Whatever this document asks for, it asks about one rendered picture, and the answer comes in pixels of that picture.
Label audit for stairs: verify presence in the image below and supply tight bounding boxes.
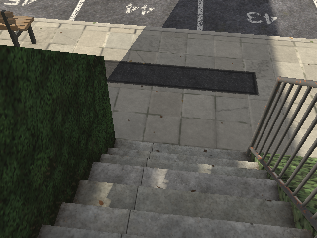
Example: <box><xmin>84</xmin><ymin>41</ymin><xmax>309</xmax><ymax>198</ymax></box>
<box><xmin>37</xmin><ymin>139</ymin><xmax>313</xmax><ymax>238</ymax></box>

